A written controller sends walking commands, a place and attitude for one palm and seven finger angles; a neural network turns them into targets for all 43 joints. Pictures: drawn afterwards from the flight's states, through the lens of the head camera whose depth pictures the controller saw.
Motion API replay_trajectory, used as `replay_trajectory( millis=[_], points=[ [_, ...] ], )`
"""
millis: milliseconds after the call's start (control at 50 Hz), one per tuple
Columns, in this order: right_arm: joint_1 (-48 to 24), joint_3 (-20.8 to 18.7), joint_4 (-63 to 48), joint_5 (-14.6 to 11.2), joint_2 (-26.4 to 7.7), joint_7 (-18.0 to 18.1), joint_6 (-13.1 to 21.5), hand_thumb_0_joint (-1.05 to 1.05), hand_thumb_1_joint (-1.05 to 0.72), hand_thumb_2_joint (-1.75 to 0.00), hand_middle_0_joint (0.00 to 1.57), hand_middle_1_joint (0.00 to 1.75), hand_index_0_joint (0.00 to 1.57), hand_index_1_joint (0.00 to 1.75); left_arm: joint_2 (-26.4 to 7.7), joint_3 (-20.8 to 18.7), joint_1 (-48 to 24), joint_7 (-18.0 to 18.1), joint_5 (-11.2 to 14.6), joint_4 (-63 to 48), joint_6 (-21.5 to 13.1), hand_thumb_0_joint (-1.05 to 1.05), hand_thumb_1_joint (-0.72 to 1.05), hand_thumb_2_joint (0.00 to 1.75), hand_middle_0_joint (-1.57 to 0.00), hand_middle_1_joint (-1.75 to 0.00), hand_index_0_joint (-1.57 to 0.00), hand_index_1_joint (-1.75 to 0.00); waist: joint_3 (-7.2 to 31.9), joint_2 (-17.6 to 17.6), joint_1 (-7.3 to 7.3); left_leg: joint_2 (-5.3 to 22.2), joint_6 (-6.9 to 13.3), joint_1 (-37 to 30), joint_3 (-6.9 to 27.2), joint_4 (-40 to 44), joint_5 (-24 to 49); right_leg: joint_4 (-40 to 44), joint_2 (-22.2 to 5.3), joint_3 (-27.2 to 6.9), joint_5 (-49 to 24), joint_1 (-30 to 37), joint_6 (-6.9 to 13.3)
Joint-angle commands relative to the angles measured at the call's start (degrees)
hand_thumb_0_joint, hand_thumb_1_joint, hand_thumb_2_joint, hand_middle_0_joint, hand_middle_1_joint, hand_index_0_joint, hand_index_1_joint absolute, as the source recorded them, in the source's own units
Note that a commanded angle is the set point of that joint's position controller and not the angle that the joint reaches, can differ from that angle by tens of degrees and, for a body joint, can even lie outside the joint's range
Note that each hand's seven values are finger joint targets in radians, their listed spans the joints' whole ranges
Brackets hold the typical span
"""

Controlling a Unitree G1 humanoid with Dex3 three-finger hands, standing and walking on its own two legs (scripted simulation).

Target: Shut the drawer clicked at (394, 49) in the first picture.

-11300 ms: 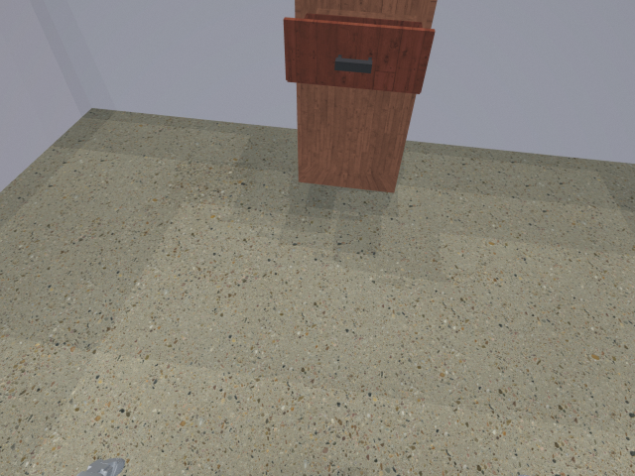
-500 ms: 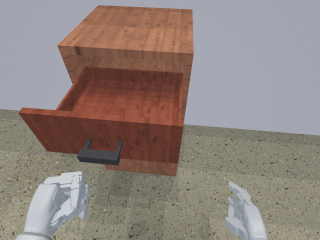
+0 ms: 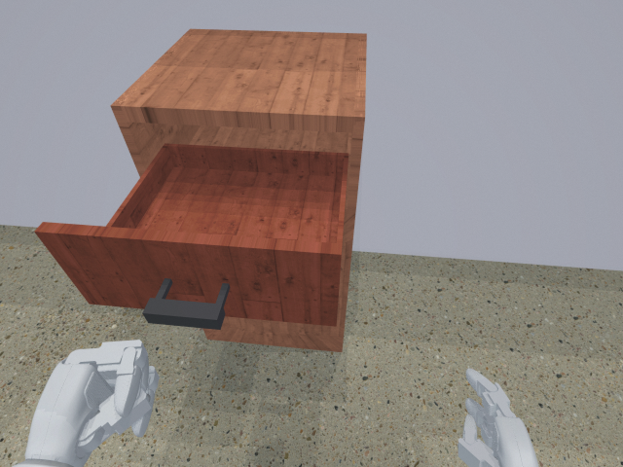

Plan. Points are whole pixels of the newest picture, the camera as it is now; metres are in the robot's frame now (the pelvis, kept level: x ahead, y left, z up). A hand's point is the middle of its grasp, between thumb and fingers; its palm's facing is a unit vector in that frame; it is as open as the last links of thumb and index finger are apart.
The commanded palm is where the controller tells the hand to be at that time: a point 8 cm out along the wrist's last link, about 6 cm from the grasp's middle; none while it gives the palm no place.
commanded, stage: raise the hand and make a fist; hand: left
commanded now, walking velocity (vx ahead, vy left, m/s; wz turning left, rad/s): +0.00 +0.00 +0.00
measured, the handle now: (190, 300) +0.34 +0.22 +0.02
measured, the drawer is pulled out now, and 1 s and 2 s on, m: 0.30 0.30 0.28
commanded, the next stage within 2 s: bring the fist close to the handle in 0.04 s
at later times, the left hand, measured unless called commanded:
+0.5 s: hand (157, 386) +0.18 +0.19 +0.08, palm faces +0.04 -1.00 -0.07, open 3.3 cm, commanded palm +0.16 +0.24 +0.08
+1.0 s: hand (189, 363) +0.24 +0.19 +0.03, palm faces -0.01 -1.00 -0.04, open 3.3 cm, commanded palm +0.21 +0.24 +0.03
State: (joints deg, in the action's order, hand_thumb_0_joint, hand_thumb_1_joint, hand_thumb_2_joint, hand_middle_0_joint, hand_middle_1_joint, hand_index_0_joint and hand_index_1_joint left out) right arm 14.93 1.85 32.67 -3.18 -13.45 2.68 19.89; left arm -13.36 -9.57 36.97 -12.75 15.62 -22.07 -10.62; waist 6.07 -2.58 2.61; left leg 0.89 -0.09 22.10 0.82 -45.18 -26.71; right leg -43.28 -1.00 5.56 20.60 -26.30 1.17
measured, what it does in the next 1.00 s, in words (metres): stands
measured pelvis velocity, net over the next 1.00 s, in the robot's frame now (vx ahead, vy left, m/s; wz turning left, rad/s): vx -0.01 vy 0.01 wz -0.01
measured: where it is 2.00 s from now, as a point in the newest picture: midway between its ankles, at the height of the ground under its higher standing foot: outside the picture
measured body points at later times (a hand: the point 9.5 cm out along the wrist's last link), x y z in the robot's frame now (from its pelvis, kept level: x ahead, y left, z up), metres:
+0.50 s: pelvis -0.01 -0.01 +0.00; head +0.00 -0.02 +0.45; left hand +0.18 +0.24 +0.09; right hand +0.17 -0.24 -0.07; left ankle -0.03 +0.12 -0.71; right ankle +0.02 -0.11 -0.71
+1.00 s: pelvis -0.01 +0.01 -0.02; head +0.04 +0.01 +0.42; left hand +0.23 +0.24 +0.03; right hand +0.15 -0.23 -0.11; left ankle -0.03 +0.12 -0.71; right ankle +0.02 -0.11 -0.71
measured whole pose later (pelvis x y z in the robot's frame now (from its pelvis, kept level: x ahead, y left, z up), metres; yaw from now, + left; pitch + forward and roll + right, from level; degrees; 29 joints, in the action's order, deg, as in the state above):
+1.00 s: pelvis -0.01 +0.01 -0.02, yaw +0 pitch +12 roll -1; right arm 14.4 1.7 32.9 -0.8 -14.0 1.6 15.4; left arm -11.9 -9.0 14.8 -13.5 14.0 3.7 -20.0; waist 5.6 -1.4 -0.5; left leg -0.1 0.7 37.5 0.1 -54.8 -29.2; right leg -52.6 -2.2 4.6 22.5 -41.8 0.6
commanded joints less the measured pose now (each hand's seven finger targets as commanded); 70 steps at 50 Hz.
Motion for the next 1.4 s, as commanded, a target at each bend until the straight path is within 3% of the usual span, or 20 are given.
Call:
replay_trajectory(
  millis=[0, 60, 120, 160, 260, 320, 400, 520, 560, 620, 680, 760, 880, 940, 1020, 1120, 1220, 1280, 1340, 1380],
  points=[
    [-7.0, -2.2, -9.6, -0.5, -5.4, 0.8, 4.1, 0.0, -0.9, -0.9, 0.2, 0.3, 0.2, 0.3, -7.3, -6.7, -2.7, -0.2, 1.6, -10.4, -4.3, 0.0, 0.9, 0.9, -1.4, -1.6, -1.4, -1.6, 1.7, -0.2, -0.06, -1.5, 0.6, 3.7, -0.1, 7.6, 14.3, 8.0, 0.3, -2.8, -8.7, 7.9, -0.1],
    [-7.0, -2.2, -9.3, -0.6, -5.6, 1.2, 4.7, 0.0, -0.9, -0.9, 0.2, 0.3, 0.2, 0.3, -7.6, -7.2, -3.9, -1.4, 2.5, -8.8, -4.6, 0.0, 0.9, 0.9, -1.4, -1.6, -1.4, -1.6, 1.2, 2.1, -0.21, -1.5, 0.8, 4.1, -0.1, 7.3, 13.6, 9.1, 0.2, -3.7, -7.6, 7.8, -0.4],
    [-7.2, -2.1, -8.8, -0.7, -5.8, 1.6, 5.2, 0.0, -0.9, -0.9, 0.2, 0.3, 0.2, 0.3, -8.4, -8.3, -6.5, -2.2, 3.2, -6.5, -4.5, 0.0, 0.9, 0.9, -1.4, -1.6, -1.4, -1.6, 0.1, 2.0, -0.45, -1.4, 0.8, 4.4, -0.1, 7.3, 11.3, 10.8, 0.0, -4.9, -3.2, 7.2, -0.5],
    [-7.0, -2.1, -8.2, -0.6, -6.1, 1.7, 5.5, 0.0, -0.9, -0.9, 0.2, 0.3, 0.2, 0.3, -7.1, -7.1, -7.9, -2.8, 3.3, -4.0, -4.7, 0.0, 0.9, 0.9, -1.4, -1.6, -1.4, -1.6, -1.0, 2.9, -0.89, -1.6, 0.9, 4.9, -0.1, 7.1, 11.0, 11.2, -0.2, -5.4, -2.3, 6.6, -0.7],
    [-6.6, -2.4, -7.6, -0.2, -6.5, 1.6, 5.7, 0.0, -0.9, -0.9, 0.2, 0.3, 0.2, 0.3, -8.0, -7.8, -10.4, -3.3, 2.8, -0.3, -5.7, 0.0, 0.9, 0.9, -1.4, -1.6, -1.4, -1.6, 0.7, 3.7, -0.84, -1.8, 0.9, 5.9, -0.3, 6.6, 10.8, 10.9, -0.6, -5.9, -0.9, 6.7, -0.9],
    [-6.5, -2.4, -7.2, 0.1, -6.7, 1.4, 5.3, 0.0, -0.9, -0.9, 0.2, 0.3, 0.2, 0.3, -7.8, -7.1, -13.4, -3.1, 2.4, 0.4, -6.9, 0.0, 0.9, 0.9, -1.4, -1.6, -1.4, -1.6, 0.8, 1.6, -1.55, -1.9, 1.0, 6.2, -0.4, 6.2, 10.8, 10.3, -0.7, -5.8, -1.2, 6.0, -0.8],
    [-5.9, -2.9, -6.6, 0.4, -7.0, 1.2, 4.6, 0.0, -0.9, -0.9, 0.2, 0.3, 0.2, 0.3, -8.2, -8.3, -14.8, -2.7, 2.2, 3.4, -8.3, 0.0, 0.9, 0.9, -1.4, -1.6, -1.4, -1.6, 2.8, 3.0, -1.56, -2.0, 1.0, 7.4, -0.4, 5.4, 11.4, 9.0, -0.7, -5.6, -2.0, 6.0, -0.9],
    [-5.1, -3.0, -7.1, 0.9, -7.5, 0.7, 3.8, 0.0, -0.9, -0.9, 0.2, 0.3, 0.2, 0.3, -6.1, -4.9, -17.7, -2.7, 1.4, 5.5, -9.4, 0.0, 0.9, 0.9, -1.4, -1.6, -1.4, -1.6, 4.6, 2.0, -2.23, -2.1, 1.0, 8.3, 0.0, 4.7, 12.8, 5.6, -0.4, -3.6, -5.9, 4.4, -0.7],
    [-4.8, -3.2, -7.1, 1.0, -7.6, 0.7, 3.4, 0.0, -0.9, -0.9, 0.2, 0.3, 0.2, 0.3, -7.0, -5.7, -18.7, -2.5, 1.1, 6.5, -9.9, 0.0, 0.9, 0.9, -1.4, -1.6, -1.4, -1.6, 5.5, 0.8, -2.01, -2.1, 0.9, 8.9, -0.1, 4.3, 12.7, 4.6, -0.4, -3.6, -6.1, 4.0, -0.5],
    [-4.3, -3.3, -6.8, 1.2, -7.9, 0.6, 2.5, 0.0, -0.9, -0.9, 0.2, 0.3, 0.2, 0.3, -6.5, -5.5, -21.3, -2.1, 1.0, 9.2, -10.3, 0.0, 0.9, 0.9, -1.4, -1.6, -1.4, -1.6, 5.3, 2.5, -2.75, -2.0, 0.8, 10.4, 0.1, 3.6, 12.1, 3.6, -0.1, -3.2, -5.6, 2.2, -0.6],
    [-4.3, -3.3, -7.0, 1.3, -8.0, 0.5, 1.7, 0.0, -0.9, -0.9, 0.2, 0.3, 0.2, 0.3, -7.5, -6.3, -22.5, -1.7, 0.6, 9.5, -11.4, 0.0, 0.9, 0.9, -1.4, -1.6, -1.4, -1.6, 7.0, 0.7, -2.31, -1.9, 0.7, 10.6, 0.3, 3.1, 13.5, 1.8, 0.0, -2.7, -7.2, 2.0, -0.2],
    [-3.3, -3.3, -7.5, 1.5, -8.0, 0.0, 1.2, 0.0, -0.9, -0.9, 0.2, 0.3, 0.2, 0.3, -5.1, -3.4, -23.7, -1.4, 0.3, 10.7, -12.2, 0.0, 0.9, 0.9, -1.4, -1.6, -1.4, -1.6, 9.1, 0.4, -2.78, -1.7, 0.3, 10.8, 0.6, 1.9, 15.4, -0.7, 0.2, -1.9, -9.6, 0.2, -0.2],
    [-2.6, -3.7, -7.7, 1.9, -8.3, -0.3, -0.9, 0.0, -0.9, -0.9, 0.2, 0.3, 0.2, 0.3, -6.3, -4.5, -25.4, -0.4, -0.7, 13.9, -12.8, 0.0, 0.9, 0.9, -1.4, -1.6, -1.4, -1.6, 10.3, 2.4, -2.82, -1.5, 0.2, 13.8, 0.8, -0.2, 16.3, -3.2, 0.3, -1.9, -10.5, -1.3, 0.0],
    [-2.5, -3.7, -8.4, 1.9, -8.1, -0.5, -1.6, 0.0, -0.9, -0.9, 0.2, 0.3, 0.2, 0.3, -5.3, -3.3, -27.7, -0.2, -0.9, 13.2, -13.6, 0.0, 0.9, 0.9, -1.4, -1.6, -1.4, -1.6, 12.2, -0.6, -3.05, -1.6, 0.0, 13.7, 0.5, -1.4, 16.8, -4.6, 0.1, -2.0, -10.7, -2.9, 0.0],
    [-2.1, -3.9, -8.6, 2.1, -8.0, -0.8, -2.7, 0.0, -0.9, -0.9, 0.2, 0.3, 0.2, 0.3, -4.8, -3.1, -26.8, 0.1, -1.1, 14.6, -14.8, 0.0, 0.9, 0.9, -1.4, -1.6, -1.4, -1.6, 13.5, 0.2, -3.0, -1.3, -0.2, 15.0, 0.7, -3.1, 18.9, -6.4, 0.2, -1.8, -12.3, -3.9, 0.1],
    [-2.2, -4.1, -8.5, 2.2, -8.3, -1.0, -3.9, 0.0, -0.9, -0.9, 0.2, 0.3, 0.2, 0.3, -4.2, -1.5, -31.7, -0.3, -1.6, 16.8, -15.7, 0.0, 0.9, 0.9, -1.4, -1.6, -1.4, -1.6, 14.3, 0.9, -4.1, -1.3, -0.1, 17.7, 0.9, -5.4, 16.9, -8.6, 0.2, -2.0, -10.5, -7.4, 0.0],
    [-2.1, -4.1, -10.0, 1.9, -8.1, -0.9, -5.0, 0.0, -0.9, -0.9, 0.2, 0.3, 0.2, 0.3, -6.7, -3.5, -30.6, 0.3, -1.0, 13.2, -15.2, 0.0, 0.9, 0.9, -1.4, -1.6, -1.4, -1.6, 18.0, -0.7, -3.01, -1.4, 0.1, 16.9, 0.7, -5.0, 17.3, -8.1, 0.1, -2.6, -11.0, -4.2, 0.1],
    [-2.2, -3.9, -10.2, 1.8, -8.1, -0.7, -5.7, 0.0, -0.9, -0.9, 0.2, 0.3, 0.2, 0.3, -6.7, -3.8, -29.4, 0.8, -0.9, 15.0, -14.4, 0.0, 0.9, 0.9, -1.4, -1.6, -1.4, -1.6, 15.9, 2.2, -3.35, -1.4, 0.5, 18.7, 0.7, -4.9, 15.9, -7.6, 0.3, -2.6, -10.5, -4.2, -0.1],
    [-2.4, -3.8, -10.3, 1.6, -8.0, -0.8, -6.1, 0.0, -0.9, -0.9, 0.2, 0.3, 0.2, 0.3, -5.9, -3.2, -29.7, 0.7, -0.7, 15.9, -14.0, 0.0, 0.9, 0.9, -1.4, -1.6, -1.4, -1.6, 14.6, 0.7, -3.44, -1.5, 0.3, 19.1, 0.5, -4.6, 13.2, -7.0, 0.2, -2.6, -7.8, -5.0, -0.1],
    [-2.3, -3.7, -10.2, 1.6, -8.3, -0.6, -6.4, 0.0, -0.9, -0.9, 0.2, 0.3, 0.2, 0.3, -6.4, -3.3, -31.0, 0.8, -1.0, 17.0, -13.8, 0.0, 0.9, 0.9, -1.4, -1.6, -1.4, -1.6, 13.3, 2.2, -4.09, -1.5, 0.6, 20.2, 0.6, -4.7, 12.0, -6.6, 0.3, -2.9, -6.6, -5.5, -0.1]
  ],
)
